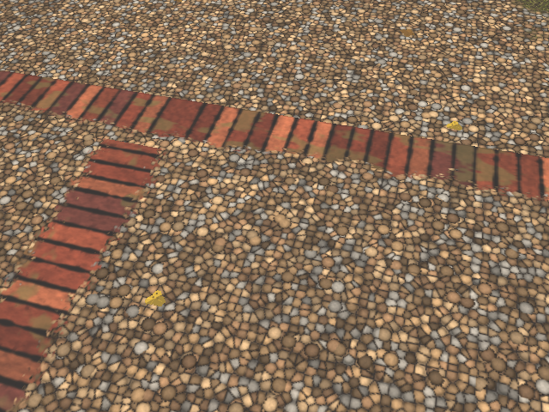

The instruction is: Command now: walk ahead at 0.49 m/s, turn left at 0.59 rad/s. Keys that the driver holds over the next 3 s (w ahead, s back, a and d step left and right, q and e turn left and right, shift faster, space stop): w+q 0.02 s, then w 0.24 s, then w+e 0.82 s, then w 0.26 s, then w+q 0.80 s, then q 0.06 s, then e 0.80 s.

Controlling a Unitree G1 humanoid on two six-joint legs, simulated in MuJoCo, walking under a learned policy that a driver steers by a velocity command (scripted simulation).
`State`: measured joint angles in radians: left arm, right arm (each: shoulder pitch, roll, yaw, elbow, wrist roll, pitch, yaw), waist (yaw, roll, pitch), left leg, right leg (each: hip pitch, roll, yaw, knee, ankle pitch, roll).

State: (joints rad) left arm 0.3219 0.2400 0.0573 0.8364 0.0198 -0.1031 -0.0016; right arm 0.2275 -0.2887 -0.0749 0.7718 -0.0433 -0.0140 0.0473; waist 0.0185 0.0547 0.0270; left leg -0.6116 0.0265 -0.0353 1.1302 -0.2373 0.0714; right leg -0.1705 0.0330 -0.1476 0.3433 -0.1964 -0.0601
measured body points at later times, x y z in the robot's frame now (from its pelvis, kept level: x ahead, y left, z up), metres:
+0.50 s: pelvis +0.27 +0.06 +0.00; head +0.29 +0.07 +0.45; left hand +0.30 +0.32 -0.14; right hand +0.34 -0.19 -0.13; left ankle +0.26 +0.12 -0.74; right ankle +0.29 -0.09 -0.66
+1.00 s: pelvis +0.54 +0.00 -0.01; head +0.57 -0.01 +0.44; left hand +0.66 +0.25 -0.14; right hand +0.59 -0.27 -0.13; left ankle +0.56 +0.16 -0.66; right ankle +0.55 -0.04 -0.74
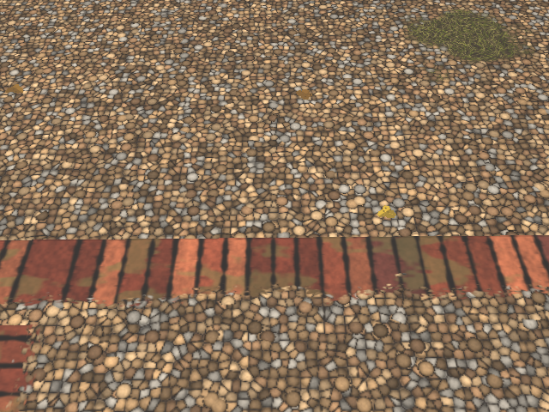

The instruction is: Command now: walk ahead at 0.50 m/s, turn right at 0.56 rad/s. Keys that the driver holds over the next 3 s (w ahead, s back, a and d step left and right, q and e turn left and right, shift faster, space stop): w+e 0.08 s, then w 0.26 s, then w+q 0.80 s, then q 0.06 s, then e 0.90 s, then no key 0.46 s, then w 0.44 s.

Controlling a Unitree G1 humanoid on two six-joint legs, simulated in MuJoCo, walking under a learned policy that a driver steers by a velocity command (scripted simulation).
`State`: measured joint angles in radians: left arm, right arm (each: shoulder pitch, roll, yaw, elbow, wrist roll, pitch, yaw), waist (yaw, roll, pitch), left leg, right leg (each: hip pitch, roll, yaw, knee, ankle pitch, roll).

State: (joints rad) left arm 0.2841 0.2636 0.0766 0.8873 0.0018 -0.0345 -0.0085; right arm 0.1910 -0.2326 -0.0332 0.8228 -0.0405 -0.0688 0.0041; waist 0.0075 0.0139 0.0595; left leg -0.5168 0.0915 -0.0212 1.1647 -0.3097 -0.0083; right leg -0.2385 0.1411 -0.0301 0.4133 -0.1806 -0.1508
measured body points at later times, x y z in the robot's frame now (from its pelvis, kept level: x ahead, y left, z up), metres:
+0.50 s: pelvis +0.29 +0.05 +0.00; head +0.31 +0.05 +0.45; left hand +0.36 +0.31 -0.14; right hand +0.36 -0.23 -0.12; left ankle +0.35 +0.12 -0.74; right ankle +0.17 -0.05 -0.65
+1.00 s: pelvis +0.54 -0.01 +0.00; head +0.56 -0.02 +0.45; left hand +0.66 +0.27 -0.09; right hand +0.62 -0.28 -0.13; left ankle +0.45 +0.10 -0.66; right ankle +0.58 -0.10 -0.74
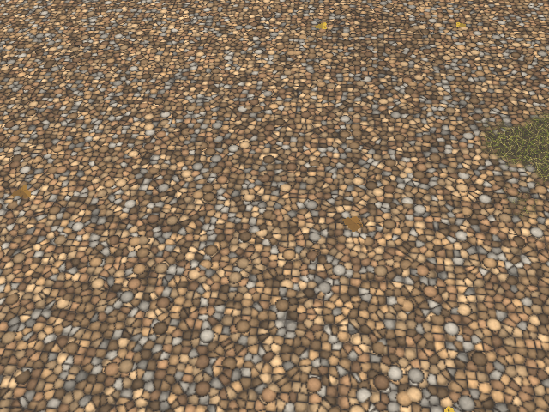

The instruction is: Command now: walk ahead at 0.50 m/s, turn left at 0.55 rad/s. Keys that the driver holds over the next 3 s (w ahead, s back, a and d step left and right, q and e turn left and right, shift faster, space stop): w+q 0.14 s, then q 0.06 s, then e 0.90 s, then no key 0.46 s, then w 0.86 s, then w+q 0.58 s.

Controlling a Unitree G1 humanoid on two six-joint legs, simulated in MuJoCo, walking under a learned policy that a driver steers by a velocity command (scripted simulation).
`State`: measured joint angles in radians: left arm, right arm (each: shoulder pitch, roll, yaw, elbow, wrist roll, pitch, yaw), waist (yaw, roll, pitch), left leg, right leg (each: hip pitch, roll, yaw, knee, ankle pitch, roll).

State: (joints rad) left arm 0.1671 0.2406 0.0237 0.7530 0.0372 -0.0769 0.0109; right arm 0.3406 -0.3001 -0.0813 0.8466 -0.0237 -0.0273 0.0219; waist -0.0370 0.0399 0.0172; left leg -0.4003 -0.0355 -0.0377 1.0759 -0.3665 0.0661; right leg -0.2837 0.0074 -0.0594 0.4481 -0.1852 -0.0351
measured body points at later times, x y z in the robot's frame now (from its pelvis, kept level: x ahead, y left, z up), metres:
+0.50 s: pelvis +0.19 +0.05 +0.00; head +0.23 +0.07 +0.44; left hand +0.17 +0.29 -0.16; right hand +0.37 -0.16 -0.12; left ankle +0.26 +0.13 -0.74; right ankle +0.14 -0.11 -0.67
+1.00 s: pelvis +0.20 +0.01 +0.00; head +0.22 -0.03 +0.45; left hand +0.34 +0.27 -0.10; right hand +0.26 -0.28 -0.14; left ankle +0.23 +0.15 -0.66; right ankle +0.20 -0.06 -0.74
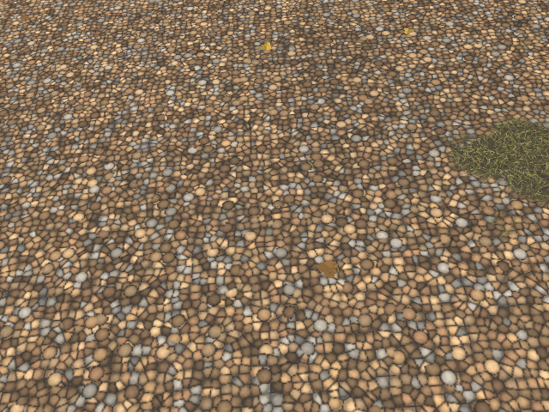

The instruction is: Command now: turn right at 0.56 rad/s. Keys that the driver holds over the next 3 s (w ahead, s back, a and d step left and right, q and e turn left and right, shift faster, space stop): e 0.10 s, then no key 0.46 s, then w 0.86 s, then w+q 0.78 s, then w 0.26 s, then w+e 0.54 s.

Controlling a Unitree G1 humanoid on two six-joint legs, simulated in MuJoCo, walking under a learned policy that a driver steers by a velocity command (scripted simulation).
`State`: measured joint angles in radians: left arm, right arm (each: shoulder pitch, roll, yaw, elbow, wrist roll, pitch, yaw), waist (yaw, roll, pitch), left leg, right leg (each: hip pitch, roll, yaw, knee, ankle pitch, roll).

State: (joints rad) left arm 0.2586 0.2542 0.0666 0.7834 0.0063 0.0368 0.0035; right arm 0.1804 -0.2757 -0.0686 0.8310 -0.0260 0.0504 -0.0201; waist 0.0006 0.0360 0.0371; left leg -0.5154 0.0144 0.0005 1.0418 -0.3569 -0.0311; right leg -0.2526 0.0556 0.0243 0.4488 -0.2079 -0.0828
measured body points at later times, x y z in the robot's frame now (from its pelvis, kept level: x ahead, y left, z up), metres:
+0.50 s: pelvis +0.00 +0.04 +0.00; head +0.02 +0.06 +0.45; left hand +0.13 +0.28 -0.14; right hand +0.06 -0.23 -0.11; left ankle +0.01 +0.13 -0.74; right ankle -0.04 -0.08 -0.71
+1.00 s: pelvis +0.08 +0.06 -0.01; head +0.10 +0.08 +0.44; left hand +0.12 +0.33 -0.16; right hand +0.13 -0.23 -0.12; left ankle +0.10 +0.14 -0.74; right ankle -0.04 -0.06 -0.70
